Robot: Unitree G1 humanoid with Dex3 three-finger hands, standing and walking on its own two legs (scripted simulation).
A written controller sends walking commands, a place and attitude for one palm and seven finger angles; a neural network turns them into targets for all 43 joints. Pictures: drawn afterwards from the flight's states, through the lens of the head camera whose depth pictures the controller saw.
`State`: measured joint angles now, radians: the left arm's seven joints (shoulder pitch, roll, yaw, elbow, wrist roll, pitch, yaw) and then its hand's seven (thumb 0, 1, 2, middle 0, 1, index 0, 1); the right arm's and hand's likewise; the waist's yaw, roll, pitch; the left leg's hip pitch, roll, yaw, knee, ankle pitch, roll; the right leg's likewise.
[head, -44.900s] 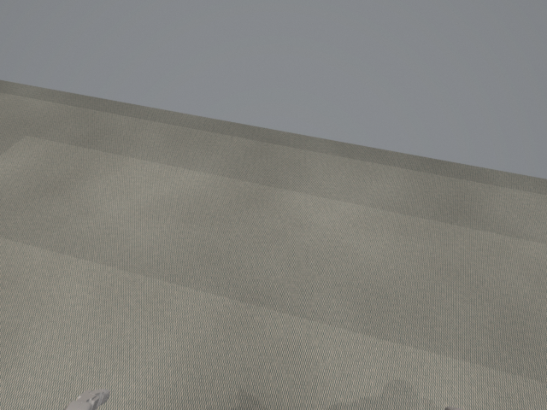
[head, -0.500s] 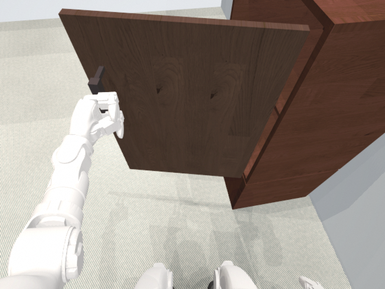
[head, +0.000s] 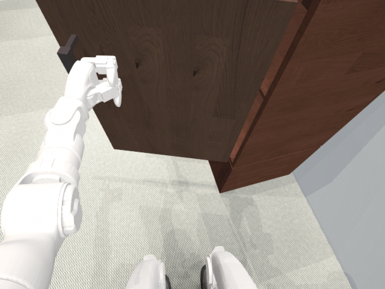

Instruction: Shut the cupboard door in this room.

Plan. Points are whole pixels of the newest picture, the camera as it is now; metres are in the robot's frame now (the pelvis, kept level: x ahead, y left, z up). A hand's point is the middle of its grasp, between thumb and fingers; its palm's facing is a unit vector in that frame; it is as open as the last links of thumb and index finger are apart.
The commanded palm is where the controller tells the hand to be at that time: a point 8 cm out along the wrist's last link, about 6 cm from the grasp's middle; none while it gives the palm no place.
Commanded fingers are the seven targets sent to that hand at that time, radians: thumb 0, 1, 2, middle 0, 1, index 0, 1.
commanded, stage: push the door shut along its arc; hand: left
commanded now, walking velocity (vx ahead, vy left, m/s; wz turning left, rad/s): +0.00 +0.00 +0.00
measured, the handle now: (80, 70) +0.56 +0.19 +0.08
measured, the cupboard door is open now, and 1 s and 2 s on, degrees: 68 53 53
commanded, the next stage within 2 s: pull the fist back off the door in 0.74 s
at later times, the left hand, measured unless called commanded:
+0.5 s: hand (127, 70) +0.54 +0.09 +0.10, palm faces -0.35 -0.94 -0.03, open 3.2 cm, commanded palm +0.55 +0.13 +0.09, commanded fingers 0.00 0.90 0.90 -1.30 -1.50 -1.30 -1.50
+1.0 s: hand (138, 53) +0.60 +0.07 +0.09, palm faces -0.02 -0.99 +0.13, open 3.2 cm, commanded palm +0.57 +0.09 +0.09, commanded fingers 0.00 0.90 0.90 -1.30 -1.50 -1.30 -1.50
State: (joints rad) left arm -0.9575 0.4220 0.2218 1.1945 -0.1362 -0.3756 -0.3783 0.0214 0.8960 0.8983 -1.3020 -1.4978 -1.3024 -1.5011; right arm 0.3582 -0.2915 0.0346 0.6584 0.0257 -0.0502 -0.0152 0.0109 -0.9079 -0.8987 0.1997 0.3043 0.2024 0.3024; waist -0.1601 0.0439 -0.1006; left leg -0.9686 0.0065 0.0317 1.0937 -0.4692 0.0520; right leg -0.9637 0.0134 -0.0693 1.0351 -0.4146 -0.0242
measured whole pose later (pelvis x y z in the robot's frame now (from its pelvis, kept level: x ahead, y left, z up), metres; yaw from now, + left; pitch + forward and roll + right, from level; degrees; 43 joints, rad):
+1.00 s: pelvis +0.01 -0.01 -0.02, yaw -1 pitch +29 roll -4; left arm -1.30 0.44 0.35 1.30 -0.08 -0.22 -0.05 0.03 0.90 0.93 -1.30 -1.50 -1.30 -1.50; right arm 0.43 -0.27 0.04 0.66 -0.05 -0.10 0.04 0.01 -0.91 -0.90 0.20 0.30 0.20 0.30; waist -0.24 0.07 -0.12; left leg -1.20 0.03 0.00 1.21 -0.51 0.04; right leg -1.18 0.04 -0.10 1.12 -0.44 -0.04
